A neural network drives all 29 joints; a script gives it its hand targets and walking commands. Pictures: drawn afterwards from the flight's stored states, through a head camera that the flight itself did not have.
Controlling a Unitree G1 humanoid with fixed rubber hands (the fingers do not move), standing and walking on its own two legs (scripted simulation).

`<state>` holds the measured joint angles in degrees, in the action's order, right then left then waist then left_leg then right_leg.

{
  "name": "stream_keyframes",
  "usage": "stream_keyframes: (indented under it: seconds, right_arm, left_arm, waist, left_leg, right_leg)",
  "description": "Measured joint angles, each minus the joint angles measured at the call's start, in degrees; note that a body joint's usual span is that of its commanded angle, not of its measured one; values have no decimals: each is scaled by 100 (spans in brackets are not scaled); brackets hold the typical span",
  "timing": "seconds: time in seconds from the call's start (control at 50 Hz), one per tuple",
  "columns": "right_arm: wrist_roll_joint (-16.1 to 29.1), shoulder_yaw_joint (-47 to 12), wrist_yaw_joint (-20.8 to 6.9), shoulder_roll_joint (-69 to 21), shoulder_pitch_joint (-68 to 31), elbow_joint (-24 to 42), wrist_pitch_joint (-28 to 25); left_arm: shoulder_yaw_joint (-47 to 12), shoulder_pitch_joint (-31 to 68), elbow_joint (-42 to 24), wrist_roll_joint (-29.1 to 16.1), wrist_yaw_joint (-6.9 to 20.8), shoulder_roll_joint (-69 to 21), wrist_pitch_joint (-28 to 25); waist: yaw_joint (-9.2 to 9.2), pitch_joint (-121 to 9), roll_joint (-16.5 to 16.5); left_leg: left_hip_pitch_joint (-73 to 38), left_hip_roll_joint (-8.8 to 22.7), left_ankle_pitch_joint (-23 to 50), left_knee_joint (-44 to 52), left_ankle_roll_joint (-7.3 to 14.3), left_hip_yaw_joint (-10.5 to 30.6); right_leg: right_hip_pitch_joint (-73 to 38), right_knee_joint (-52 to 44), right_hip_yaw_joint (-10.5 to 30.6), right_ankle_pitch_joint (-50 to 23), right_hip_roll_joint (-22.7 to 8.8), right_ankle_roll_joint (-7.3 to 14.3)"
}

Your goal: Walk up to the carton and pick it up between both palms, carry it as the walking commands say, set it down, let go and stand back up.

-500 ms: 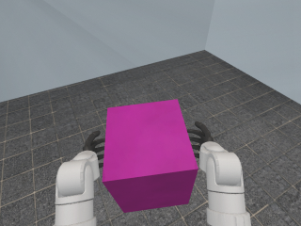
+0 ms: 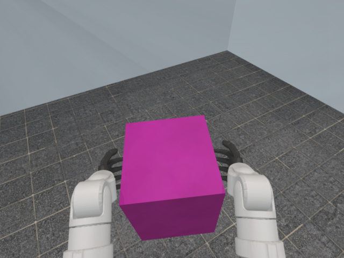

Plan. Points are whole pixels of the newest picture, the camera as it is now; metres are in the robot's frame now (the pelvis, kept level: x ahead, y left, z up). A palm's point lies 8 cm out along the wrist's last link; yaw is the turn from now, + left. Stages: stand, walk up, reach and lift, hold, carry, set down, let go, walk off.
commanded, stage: carry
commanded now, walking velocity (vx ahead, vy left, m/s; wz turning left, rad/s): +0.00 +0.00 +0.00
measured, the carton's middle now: (171, 180) +0.32 +0.00 -0.01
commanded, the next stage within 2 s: hold in 1.04 s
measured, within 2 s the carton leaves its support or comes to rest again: neither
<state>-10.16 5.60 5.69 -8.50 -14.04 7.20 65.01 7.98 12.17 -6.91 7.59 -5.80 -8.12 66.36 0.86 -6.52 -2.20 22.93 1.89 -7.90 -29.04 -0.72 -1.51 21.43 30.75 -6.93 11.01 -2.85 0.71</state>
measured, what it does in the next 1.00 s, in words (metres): stands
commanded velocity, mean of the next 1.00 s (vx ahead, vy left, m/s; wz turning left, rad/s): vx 0.00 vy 0.00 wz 0.00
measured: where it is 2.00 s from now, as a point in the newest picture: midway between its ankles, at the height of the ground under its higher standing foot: outside the picture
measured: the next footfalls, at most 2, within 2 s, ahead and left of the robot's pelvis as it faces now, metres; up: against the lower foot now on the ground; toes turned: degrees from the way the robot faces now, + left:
none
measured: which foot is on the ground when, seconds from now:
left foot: down 0.00-1.00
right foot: down 0.00-1.00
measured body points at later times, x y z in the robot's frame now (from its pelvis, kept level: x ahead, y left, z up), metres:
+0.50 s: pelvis +0.02 +0.00 +0.00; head -0.01 -0.01 +0.45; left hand +0.30 +0.15 +0.05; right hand +0.31 -0.14 +0.06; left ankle +0.08 +0.13 -0.73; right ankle +0.06 -0.11 -0.73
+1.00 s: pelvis +0.01 +0.00 +0.00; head +0.00 -0.01 +0.45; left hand +0.31 +0.14 +0.05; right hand +0.30 -0.15 +0.05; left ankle +0.08 +0.13 -0.73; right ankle +0.06 -0.11 -0.73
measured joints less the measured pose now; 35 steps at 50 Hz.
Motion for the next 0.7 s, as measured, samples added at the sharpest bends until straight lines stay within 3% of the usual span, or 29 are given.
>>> stream_keyframes:
  seconds: [0.14, 0.22, 0.38, 0.7]
  right_arm:
    - [-111, 52, -72, -2, -7, -460, -556]
    - [-36, 5, -40, 8, 40, -179, -608]
    - [-138, -4, -93, 22, 121, -594, -1020]
    - [-58, -30, -70, 59, 332, -640, -1347]
  left_arm:
    - [68, 72, 482, 91, 42, -15, -518]
    - [24, 17, 218, -25, 13, -4, -592]
    - [15, 4, 620, 124, 59, -3, -942]
    - [-103, -119, 704, 114, 39, 17, -1250]
  waist:
    - [-66, 37, 74]
    - [-71, 145, 56]
    - [-94, 90, 29]
    - [-47, 94, -19]
  left_leg:
    - [-60, 20, -72, -13, -19, 7]
    - [-41, 15, -118, -64, -11, 18]
    - [-98, -7, -193, -108, -6, 17]
    - [-149, 24, -95, 14, -45, 18]
  right_leg:
    - [-81, -35, -8, 51, 22, 10]
    - [-82, -9, -18, 89, 15, -4]
    - [-134, 53, -16, 176, -12, -20]
    - [-147, -3, -20, 115, 24, 25]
